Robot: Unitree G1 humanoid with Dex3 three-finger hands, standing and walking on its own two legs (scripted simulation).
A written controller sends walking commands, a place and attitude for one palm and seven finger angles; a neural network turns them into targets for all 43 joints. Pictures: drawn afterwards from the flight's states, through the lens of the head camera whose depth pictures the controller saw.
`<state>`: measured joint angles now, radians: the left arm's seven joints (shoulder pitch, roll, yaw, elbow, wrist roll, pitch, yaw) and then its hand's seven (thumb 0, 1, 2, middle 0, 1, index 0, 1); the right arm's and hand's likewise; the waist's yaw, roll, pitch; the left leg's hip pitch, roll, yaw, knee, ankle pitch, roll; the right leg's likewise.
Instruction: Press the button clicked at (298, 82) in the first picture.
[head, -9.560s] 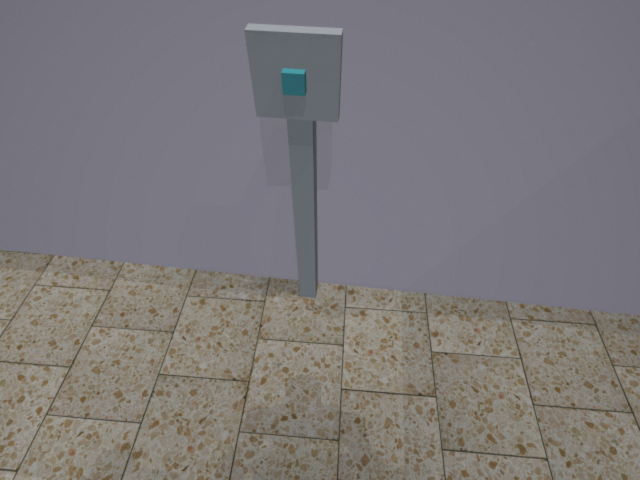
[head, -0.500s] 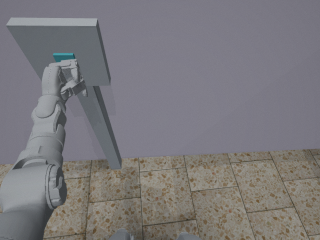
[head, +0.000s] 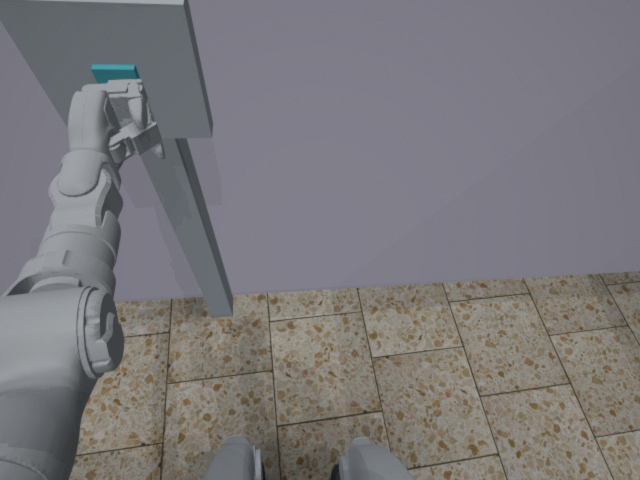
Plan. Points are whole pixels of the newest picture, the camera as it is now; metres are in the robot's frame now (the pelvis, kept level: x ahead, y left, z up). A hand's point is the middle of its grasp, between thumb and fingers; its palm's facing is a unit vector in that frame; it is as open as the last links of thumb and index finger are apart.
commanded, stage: pull the fist back off the button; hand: left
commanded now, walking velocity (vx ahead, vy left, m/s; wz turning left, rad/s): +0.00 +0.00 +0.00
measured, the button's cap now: (121, 79) +0.56 +0.20 +0.15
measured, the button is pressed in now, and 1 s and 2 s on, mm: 10 0 0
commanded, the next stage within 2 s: draw the hand back to the body in 1.10 s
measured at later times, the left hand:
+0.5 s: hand (152, 134) +0.51 +0.16 +0.12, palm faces +0.02 -1.00 +0.00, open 3.4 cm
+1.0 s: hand (147, 184) +0.43 +0.16 +0.11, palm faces +0.01 -1.00 +0.00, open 3.2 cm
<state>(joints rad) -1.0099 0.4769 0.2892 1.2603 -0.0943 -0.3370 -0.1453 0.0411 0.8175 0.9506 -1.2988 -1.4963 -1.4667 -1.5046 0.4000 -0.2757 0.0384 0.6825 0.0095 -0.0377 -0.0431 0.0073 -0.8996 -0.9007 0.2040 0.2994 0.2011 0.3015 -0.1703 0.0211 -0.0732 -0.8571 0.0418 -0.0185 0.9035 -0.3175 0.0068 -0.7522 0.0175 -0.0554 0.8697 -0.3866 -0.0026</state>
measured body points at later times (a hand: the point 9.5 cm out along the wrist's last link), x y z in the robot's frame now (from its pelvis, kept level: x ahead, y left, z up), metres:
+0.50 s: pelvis +0.01 +0.01 +0.00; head +0.09 +0.02 +0.44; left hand +0.50 +0.22 +0.12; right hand +0.02 -0.26 -0.11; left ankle +0.07 +0.11 -0.69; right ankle +0.02 -0.12 -0.69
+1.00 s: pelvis +0.05 -0.01 +0.02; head +0.09 -0.01 +0.47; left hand +0.43 +0.22 +0.12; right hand +0.16 -0.26 -0.08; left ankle +0.07 +0.11 -0.69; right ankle +0.02 -0.12 -0.69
